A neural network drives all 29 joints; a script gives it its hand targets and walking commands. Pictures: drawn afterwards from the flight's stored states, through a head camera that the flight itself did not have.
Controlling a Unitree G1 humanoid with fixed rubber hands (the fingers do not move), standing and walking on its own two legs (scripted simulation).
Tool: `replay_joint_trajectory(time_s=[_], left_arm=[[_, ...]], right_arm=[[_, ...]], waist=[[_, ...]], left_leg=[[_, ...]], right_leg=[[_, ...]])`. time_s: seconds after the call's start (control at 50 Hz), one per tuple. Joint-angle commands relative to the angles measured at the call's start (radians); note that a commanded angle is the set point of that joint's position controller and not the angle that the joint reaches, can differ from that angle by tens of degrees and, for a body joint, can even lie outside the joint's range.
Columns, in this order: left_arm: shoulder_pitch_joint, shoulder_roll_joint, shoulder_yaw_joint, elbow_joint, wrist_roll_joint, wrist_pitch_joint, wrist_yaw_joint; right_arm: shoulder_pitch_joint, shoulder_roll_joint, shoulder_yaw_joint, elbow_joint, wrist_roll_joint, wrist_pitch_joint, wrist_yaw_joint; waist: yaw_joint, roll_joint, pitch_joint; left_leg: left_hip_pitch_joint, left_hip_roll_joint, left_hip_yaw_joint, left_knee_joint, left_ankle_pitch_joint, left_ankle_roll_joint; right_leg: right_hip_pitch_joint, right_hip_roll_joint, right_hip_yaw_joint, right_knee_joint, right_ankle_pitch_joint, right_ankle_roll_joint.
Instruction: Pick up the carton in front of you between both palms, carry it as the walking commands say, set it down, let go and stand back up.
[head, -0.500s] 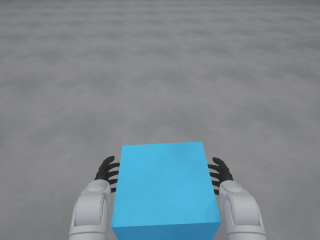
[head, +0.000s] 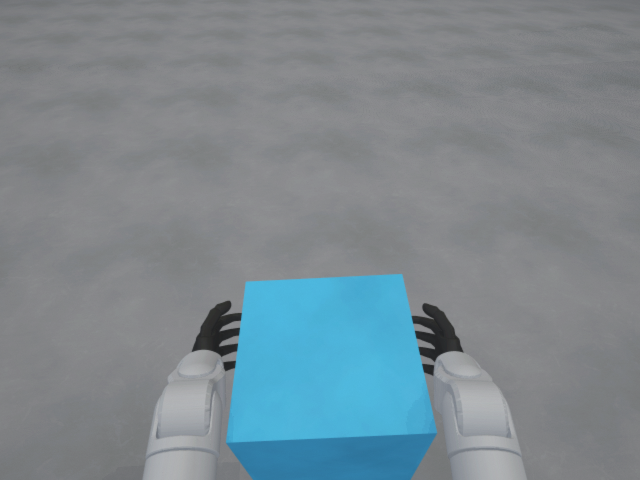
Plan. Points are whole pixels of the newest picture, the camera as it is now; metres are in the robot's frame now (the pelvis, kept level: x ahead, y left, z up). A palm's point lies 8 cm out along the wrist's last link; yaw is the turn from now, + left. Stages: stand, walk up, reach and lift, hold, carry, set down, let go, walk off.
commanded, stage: carry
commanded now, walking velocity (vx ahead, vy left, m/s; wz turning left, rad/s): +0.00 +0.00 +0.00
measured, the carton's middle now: (329, 388) +0.29 +0.00 -0.04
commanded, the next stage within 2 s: hold in 0.12 s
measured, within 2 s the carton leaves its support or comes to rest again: neither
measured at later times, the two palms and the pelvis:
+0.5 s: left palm (201, 383) +0.25 +0.15 +0.05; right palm (457, 385) +0.25 -0.15 +0.05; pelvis -0.03 +0.00 +0.01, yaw +0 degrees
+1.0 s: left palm (202, 371) +0.27 +0.15 +0.04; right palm (446, 370) +0.27 -0.15 +0.04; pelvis -0.05 +0.00 -0.01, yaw +0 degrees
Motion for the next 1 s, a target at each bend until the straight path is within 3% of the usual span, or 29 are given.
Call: replay_joint_trajectory(time_s=[0.0,0.1,0.12,0.14,0.16,0.18,0.22,0.24,0.5,0.7,0.82,0.88,0.98], left_arm=[[-0.419,-0.883,-0.553,-0.051,-0.240,-0.028,-0.215],[-0.418,-0.882,-0.551,-0.050,-0.240,-0.028,-0.215],[-0.315,-0.904,-0.527,-0.062,-0.230,-0.022,-0.220],[-0.340,-0.886,-0.529,-0.091,-0.224,-0.037,-0.214],[-0.312,-0.866,-0.500,-0.084,-0.216,-0.041,-0.209],[-0.355,-0.855,-0.513,-0.084,-0.211,-0.039,-0.214],[-0.351,-0.850,-0.506,-0.063,-0.209,-0.043,-0.214],[-0.354,-0.850,-0.508,-0.063,-0.210,-0.045,-0.212],[-0.469,-0.909,-0.445,0.053,-0.183,-0.038,-0.252],[-0.615,-0.966,-0.391,0.168,-0.169,-0.052,-0.305],[-0.822,-0.954,-0.232,0.377,-0.091,-0.099,-0.311],[-0.869,-0.918,-0.099,0.481,-0.020,-0.122,-0.272],[-0.830,-0.754,0.108,0.535,0.110,-0.182,-0.195]], right_arm=[[-0.469,0.888,0.555,-0.090,0.257,-0.041,0.229],[-0.468,0.888,0.556,-0.088,0.257,-0.041,0.228],[-0.358,0.912,0.542,-0.095,0.248,-0.033,0.236],[-0.383,0.877,0.531,-0.126,0.238,-0.047,0.230],[-0.371,0.845,0.508,-0.115,0.221,-0.046,0.225],[-0.371,0.854,0.500,-0.110,0.213,-0.051,0.225],[-0.392,0.866,0.507,-0.105,0.221,-0.055,0.221],[-0.394,0.862,0.514,-0.107,0.222,-0.056,0.219],[-0.512,0.908,0.445,0.005,0.197,-0.051,0.260],[-0.664,0.960,0.403,0.113,0.192,-0.060,0.314],[-0.846,0.934,0.217,0.350,0.104,-0.115,0.327],[-0.899,0.873,0.083,0.459,0.023,-0.147,0.305],[-0.880,0.697,-0.109,0.545,-0.112,-0.215,0.254]], waist=[[0.000,-0.001,-0.231],[0.000,-0.002,-0.239],[0.018,0.011,-0.156],[0.012,0.002,-0.205],[0.022,-0.007,-0.200],[-0.003,0.008,-0.161],[0.009,-0.017,-0.163],[0.012,-0.021,-0.162],[0.008,0.006,-0.041],[0.004,-0.020,-0.024],[0.003,-0.019,0.037],[0.007,0.021,0.072],[0.023,0.022,0.079]], left_leg=[[0.071,0.107,-0.105,-0.071,0.210,0.009],[0.076,0.107,-0.106,-0.070,0.212,0.009],[0.210,-0.141,-0.231,-0.126,0.455,0.019],[0.213,-0.126,-0.256,-0.121,0.523,0.019],[0.249,-0.123,-0.256,-0.148,0.433,0.018],[0.236,-0.124,-0.258,-0.151,0.422,0.014],[0.283,-0.131,-0.257,-0.137,0.487,0.003],[0.282,-0.136,-0.254,-0.143,0.452,0.001],[0.202,-0.114,-0.248,-0.181,0.070,0.025],[0.200,-0.111,-0.239,-0.166,-0.097,0.036],[0.145,-0.098,-0.256,-0.130,-0.228,0.031],[0.088,-0.088,-0.263,-0.129,-0.272,0.025],[0.014,-0.102,-0.253,-0.045,-0.225,0.021]], right_leg=[[0.098,-0.107,0.113,-0.071,0.194,-0.001],[0.101,-0.107,0.113,-0.071,0.196,-0.002],[0.288,0.151,0.267,-0.121,0.458,-0.016],[0.333,0.137,0.297,-0.103,0.556,-0.021],[0.348,0.125,0.300,-0.107,0.519,-0.021],[0.333,0.137,0.292,-0.117,0.460,-0.013],[0.324,0.149,0.294,-0.136,0.475,-0.003],[0.341,0.147,0.297,-0.142,0.455,-0.001],[0.270,0.133,0.284,-0.174,0.069,-0.027],[0.183,0.107,0.299,-0.198,-0.171,-0.030],[0.113,0.098,0.305,-0.154,-0.285,-0.039],[0.117,0.119,0.287,-0.095,-0.252,-0.037],[-0.008,0.132,0.271,-0.012,-0.221,-0.038]])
